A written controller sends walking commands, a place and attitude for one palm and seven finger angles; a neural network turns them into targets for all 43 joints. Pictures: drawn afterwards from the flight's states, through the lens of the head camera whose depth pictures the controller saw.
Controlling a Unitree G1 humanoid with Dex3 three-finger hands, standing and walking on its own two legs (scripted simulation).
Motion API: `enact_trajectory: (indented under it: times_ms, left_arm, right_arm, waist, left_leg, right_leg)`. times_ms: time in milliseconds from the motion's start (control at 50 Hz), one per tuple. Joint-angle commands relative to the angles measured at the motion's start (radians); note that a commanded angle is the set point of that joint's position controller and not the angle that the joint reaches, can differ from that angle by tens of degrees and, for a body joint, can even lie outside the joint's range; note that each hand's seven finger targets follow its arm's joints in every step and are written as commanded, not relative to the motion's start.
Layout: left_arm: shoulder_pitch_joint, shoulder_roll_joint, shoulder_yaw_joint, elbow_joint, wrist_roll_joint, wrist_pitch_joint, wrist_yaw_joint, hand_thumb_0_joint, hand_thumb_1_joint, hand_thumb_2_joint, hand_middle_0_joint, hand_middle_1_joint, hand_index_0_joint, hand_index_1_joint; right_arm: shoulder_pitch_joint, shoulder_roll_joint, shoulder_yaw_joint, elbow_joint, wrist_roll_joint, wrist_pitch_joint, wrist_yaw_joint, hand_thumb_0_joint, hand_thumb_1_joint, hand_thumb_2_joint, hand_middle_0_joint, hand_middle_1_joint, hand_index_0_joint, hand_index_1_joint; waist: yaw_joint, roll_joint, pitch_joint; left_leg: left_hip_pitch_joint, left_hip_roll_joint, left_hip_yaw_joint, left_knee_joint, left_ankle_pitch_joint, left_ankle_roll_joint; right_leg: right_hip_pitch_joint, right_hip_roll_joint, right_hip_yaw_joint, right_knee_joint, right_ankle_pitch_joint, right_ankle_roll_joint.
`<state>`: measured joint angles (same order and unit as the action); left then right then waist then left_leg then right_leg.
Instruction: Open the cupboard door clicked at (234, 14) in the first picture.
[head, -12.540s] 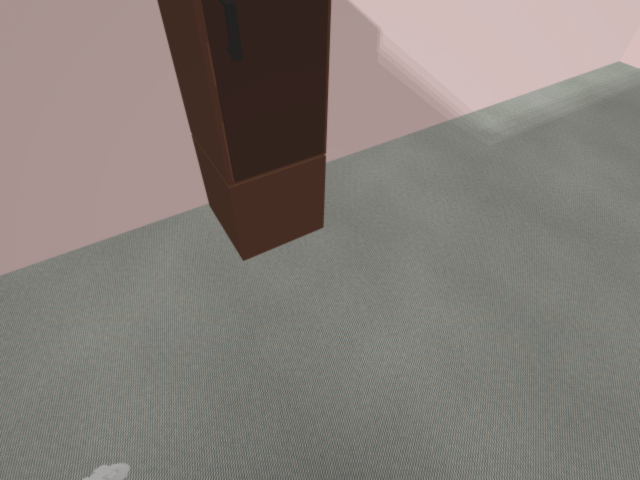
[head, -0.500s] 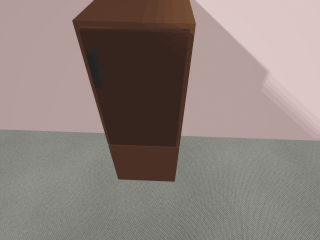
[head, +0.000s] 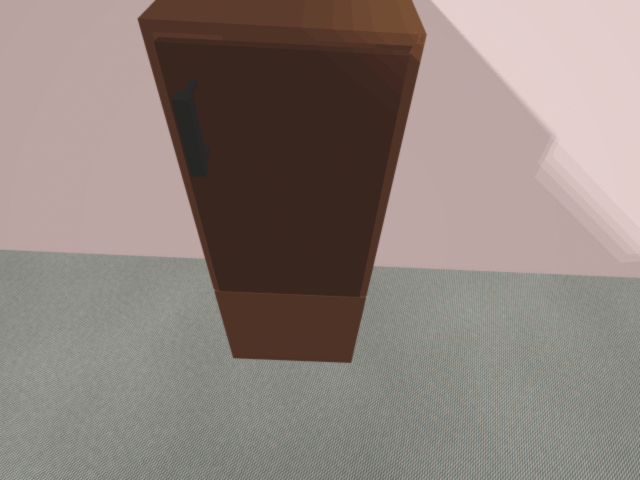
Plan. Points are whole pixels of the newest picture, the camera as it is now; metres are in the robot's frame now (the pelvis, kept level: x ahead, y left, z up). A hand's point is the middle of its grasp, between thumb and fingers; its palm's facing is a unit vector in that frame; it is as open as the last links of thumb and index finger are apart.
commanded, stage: come to a stop and stand still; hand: left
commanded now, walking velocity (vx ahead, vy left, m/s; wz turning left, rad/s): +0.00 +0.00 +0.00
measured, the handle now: (195, 128) +0.56 +0.23 +0.15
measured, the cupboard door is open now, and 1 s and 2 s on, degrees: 0 0 0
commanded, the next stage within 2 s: look again from close up in 1.14 s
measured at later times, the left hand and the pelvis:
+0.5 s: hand out of the picture +0.12 +0.22 -0.16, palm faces +0.03 -0.98 -0.22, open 7.3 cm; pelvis +0.04 +0.03 +0.01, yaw +0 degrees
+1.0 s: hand out of the picture +0.06 +0.19 -0.16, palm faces +0.07 -0.98 -0.19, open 7.3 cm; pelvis +0.02 +0.01 +0.01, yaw +0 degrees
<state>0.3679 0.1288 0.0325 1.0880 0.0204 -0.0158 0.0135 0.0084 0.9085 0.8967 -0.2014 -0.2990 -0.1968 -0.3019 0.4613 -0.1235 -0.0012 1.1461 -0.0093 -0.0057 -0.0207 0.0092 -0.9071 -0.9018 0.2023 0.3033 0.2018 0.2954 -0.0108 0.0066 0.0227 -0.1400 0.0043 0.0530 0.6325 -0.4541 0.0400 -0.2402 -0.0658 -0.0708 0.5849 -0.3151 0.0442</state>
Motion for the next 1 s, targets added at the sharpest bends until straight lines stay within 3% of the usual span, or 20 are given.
enact_trajectory:
  times_ms: [0, 40, 60, 80, 100, 180, 400, 520, 540, 560, 580, 600, 620, 640, 700, 800, 840, 860, 900, 980]
  left_arm:
    - [0.207, 0.178, 0.054, 0.012, 0.007, -0.025, 0.032, 0.0, 0.9, 0.9, -0.2, -0.3, -0.2, -0.3]
    - [0.032, 0.129, 0.043, -0.036, 0.008, -0.002, 0.039, 0.0, 0.9, 0.9, -0.2, -0.3, -0.2, -0.3]
    - [-0.017, 0.06, 0.026, -0.063, 0.004, 0.014, 0.037, 0.0, 0.9, 0.9, -0.2, -0.3, -0.2, -0.3]
    - [-0.007, 0.01, 0.008, -0.076, -0.008, 0.02, 0.04, 0.0, 0.9, 0.9, -0.2, -0.3, -0.2, -0.3]
    - [0.0, 0.03, 0.009, -0.069, -0.014, 0.022, 0.05, 0.0, 0.9, 0.9, -0.2, -0.3, -0.2, -0.3]
    - [-0.023, 0.028, 0.005, -0.055, -0.007, 0.025, 0.047, 0.0, 0.9, 0.9, -0.2, -0.3, -0.2, -0.3]
    - [-0.149, 0.064, 0.036, -0.167, 0.006, 0.068, 0.024, 0.0, 0.9, 0.9, -0.2, -0.3, -0.2, -0.3]
    - [-0.083, 0.089, 0.031, -0.176, 0.003, 0.044, 0.023, 0.0, 0.9, 0.9, -0.2, -0.3, -0.2, -0.3]
    - [-0.044, 0.107, 0.032, -0.162, 0.004, 0.034, 0.024, 0.0, 0.9, 0.9, -0.2, -0.3, -0.2, -0.3]
    - [0.0, 0.145, 0.038, -0.15, 0.007, 0.02, 0.029, 0.0, 0.9, 0.9, -0.2, -0.3, -0.2, -0.3]
    - [0.018, 0.2, 0.043, -0.137, 0.005, 0.009, 0.036, 0.0, 0.9, 0.9, -0.2, -0.3, -0.2, -0.3]
    - [0.0, 0.196, 0.032, -0.135, -0.008, 0.003, 0.036, 0.0, 0.9, 0.9, -0.2, -0.3, -0.2, -0.3]
    - [-0.061, 0.197, 0.026, -0.15, -0.004, 0.003, 0.037, 0.0, 0.9, 0.9, -0.2, -0.3, -0.2, -0.3]
    - [-0.119, 0.179, 0.027, -0.164, -0.001, 0.005, 0.038, 0.0, 0.9, 0.9, -0.2, -0.3, -0.2, -0.3]
    - [-0.178, 0.159, 0.024, -0.18, 0.003, 0.015, 0.038, 0.0, 0.9, 0.9, -0.2, -0.3, -0.2, -0.3]
    - [-0.15, 0.141, 0.025, -0.158, -0.013, 0.029, 0.028, 0.0, 0.9, 0.9, -0.2, -0.3, -0.2, -0.3]
    - [-0.12, 0.096, 0.014, -0.16, -0.017, 0.032, 0.02, 0.0, 0.9, 0.9, -0.2, -0.3, -0.2, -0.3]
    - [-0.13, 0.095, 0.014, -0.149, -0.01, 0.034, 0.021, 0.0, 0.9, 0.9, -0.2, -0.3, -0.2, -0.3]
    - [-0.064, 0.083, 0.005, -0.107, -0.001, 0.032, 0.018, 0.0, 0.9, 0.9, -0.2, -0.3, -0.2, -0.3]
    - [-0.025, 0.09, -0.008, -0.068, -0.004, 0.016, 0.02, 0.0, 0.9, 0.9, -0.2, -0.3, -0.2, -0.3]
  right_arm:
    - [-0.111, -0.078, -0.025, -0.118, 0.0, -0.036, -0.002, 0.0, -0.9, -0.9, 0.2, 0.3, 0.2, 0.3]
    - [0.014, -0.038, -0.027, -0.069, 0.005, -0.035, 0.001, 0.0, -0.9, -0.9, 0.2, 0.3, 0.2, 0.3]
    - [0.133, -0.069, -0.032, -0.016, 0.0, -0.043, -0.004, 0.0, -0.9, -0.9, 0.2, 0.3, 0.2, 0.3]
    - [0.199, -0.138, -0.039, 0.014, -0.008, -0.046, -0.024, 0.0, -0.9, -0.9, 0.2, 0.3, 0.2, 0.3]
    - [0.156, -0.121, -0.032, 0.012, -0.01, -0.035, -0.037, 0.0, -0.9, -0.9, 0.2, 0.3, 0.2, 0.3]
    - [0.043, -0.117, -0.029, -0.031, -0.009, -0.036, -0.048, 0.0, -0.9, -0.9, 0.2, 0.3, 0.2, 0.3]
    - [-0.051, -0.132, -0.068, -0.074, -0.019, -0.008, -0.067, 0.0, -0.9, -0.9, 0.2, 0.3, 0.2, 0.3]
    - [-0.091, -0.158, -0.077, -0.091, -0.012, -0.006, -0.046, 0.0, -0.9, -0.9, 0.2, 0.3, 0.2, 0.3]
    - [-0.084, -0.153, -0.077, -0.092, -0.006, -0.005, -0.041, 0.0, -0.9, -0.9, 0.2, 0.3, 0.2, 0.3]
    - [-0.06, -0.138, -0.076, -0.095, 0.001, -0.002, -0.035, 0.0, -0.9, -0.9, 0.2, 0.3, 0.2, 0.3]
    - [-0.041, -0.09, -0.071, -0.106, 0.011, 0.001, -0.029, 0.0, -0.9, -0.9, 0.2, 0.3, 0.2, 0.3]
    - [-0.08, -0.077, -0.068, -0.117, 0.015, 0.016, -0.034, 0.0, -0.9, -0.9, 0.2, 0.3, 0.2, 0.3]
    - [-0.102, -0.059, -0.066, -0.118, 0.01, 0.019, -0.029, 0.0, -0.9, -0.9, 0.2, 0.3, 0.2, 0.3]
    - [-0.103, -0.048, -0.067, -0.108, 0.006, 0.034, -0.023, 0.0, -0.9, -0.9, 0.2, 0.3, 0.2, 0.3]
    - [-0.085, -0.058, -0.06, -0.096, -0.001, 0.038, -0.011, 0.0, -0.9, -0.9, 0.2, 0.3, 0.2, 0.3]
    - [-0.03, -0.058, -0.049, -0.058, -0.003, 0.019, -0.01, 0.0, -0.9, -0.9, 0.2, 0.3, 0.2, 0.3]
    - [-0.097, -0.129, -0.054, -0.092, -0.014, 0.005, -0.011, 0.0, -0.9, -0.9, 0.2, 0.3, 0.2, 0.3]
    - [-0.167, -0.138, -0.055, -0.101, -0.014, 0.002, -0.007, 0.0, -0.9, -0.9, 0.2, 0.3, 0.2, 0.3]
    - [-0.23, -0.126, -0.048, -0.115, -0.011, -0.002, -0.006, 0.0, -0.9, -0.9, 0.2, 0.3, 0.2, 0.3]
    - [-0.166, -0.118, -0.044, -0.086, -0.003, -0.004, -0.005, 0.0, -0.9, -0.9, 0.2, 0.3, 0.2, 0.3]
  waist:
    - [0.082, -0.226, 0.076]
    - [-0.031, -0.121, 0.073]
    - [-0.058, 0.094, 0.085]
    - [-0.06, 0.323, 0.068]
    - [-0.039, 0.229, 0.047]
    - [-0.023, 0.103, 0.107]
    - [-0.021, 0.11, 0.058]
    - [0.026, 0.11, -0.008]
    - [0.041, 0.073, -0.034]
    - [0.049, -0.038, -0.088]
    - [0.032, -0.194, -0.149]
    - [0.029, -0.14, -0.126]
    - [0.007, -0.084, -0.025]
    - [-0.01, -0.116, -0.005]
    - [-0.022, -0.168, 0.01]
    - [-0.03, -0.028, 0.013]
    - [0.011, 0.132, 0.055]
    - [0.026, 0.177, 0.09]
    - [0.058, 0.12, 0.111]
    - [0.034, 0.041, 0.082]
  left_leg:
    - [-0.441, 0.043, -0.013, 0.188, -0.103, -0.011]
    - [-0.103, 0.061, -0.022, -0.144, 0.095, -0.011]
    - [0.013, 0.121, -0.123, -0.263, 0.406, -0.002]
    - [0.093, 0.294, -0.31, -0.327, 0.829, 0.026]
    - [0.091, 0.326, -0.278, -0.278, 1.088, 0.07]
    - [0.136, 0.293, -0.148, -0.228, 1.383, 0.066]
    - [0.165, 0.29, -0.089, -0.226, 1.197, 0.099]
    - [0.11, 0.253, -0.069, -0.115, 1.099, 0.079]
    - [0.077, 0.216, -0.064, -0.051, 1.003, 0.054]
    - [-0.004, 0.142, -0.039, 0.088, 0.748, 0.012]
    - [-0.142, 0.013, 0.024, 0.249, 0.105, -0.039]
    - [-0.152, 0.004, -0.054, 0.331, -0.183, -0.039]
    - [-0.167, 0.016, -0.07, 0.335, -0.166, -0.034]
    - [-0.149, 0.03, -0.06, 0.352, -0.14, -0.041]
    - [-0.119, 0.05, -0.04, 0.248, -0.074, -0.042]
    - [0.054, 0.043, -0.043, -0.199, 0.168, -0.035]
    - [-0.159, 0.2, -0.237, -0.375, 0.03, 0.025]
    - [-0.274, 0.216, -0.252, -0.429, -0.027, 0.035]
    - [-0.329, 0.178, -0.199, -0.438, -0.059, 0.017]
    - [-0.206, 0.126, -0.147, -0.404, 0.007, -0.006]
  right_leg:
    - [0.261, -0.338, 0.385, -0.233, 0.287, -0.274]
    - [-0.019, -0.231, 0.157, -0.087, 0.288, -0.172]
    - [-0.141, -0.057, 0.014, 0.097, 0.127, -0.085]
    - [-0.27, 0.029, -0.039, 0.234, -0.19, -0.018]
    - [-0.221, 0.004, 0.069, 0.295, -0.248, -0.031]
    - [-0.237, -0.016, 0.039, 0.277, -0.168, -0.026]
    - [-0.296, 0.047, 0.049, 0.329, -0.026, -0.045]
    - [-0.036, 0.041, 0.011, 0.018, 0.093, -0.067]
    - [0.049, 0.037, 0.013, -0.081, 0.213, -0.072]
    - [0.171, -0.06, 0.124, -0.132, 0.525, -0.115]
    - [0.266, -0.266, 0.341, -0.132, 0.912, -0.228]
    - [0.177, -0.332, 0.347, -0.179, 0.924, -0.309]
    - [0.064, -0.293, 0.279, -0.203, 0.787, -0.303]
    - [-0.008, -0.258, 0.282, -0.243, 0.6, -0.288]
    - [-0.092, -0.195, 0.238, -0.291, 0.295, -0.255]
    - [-0.164, -0.081, 0.199, -0.242, -0.06, -0.135]
    - [-0.052, 0.02, 0.11, -0.172, 0.009, -0.062]
    - [0.048, 0.023, 0.071, -0.126, 0.063, -0.047]
    - [0.125, 0.009, 0.078, -0.108, 0.129, -0.048]
    - [0.089, -0.016, 0.108, -0.217, 0.129, -0.046]
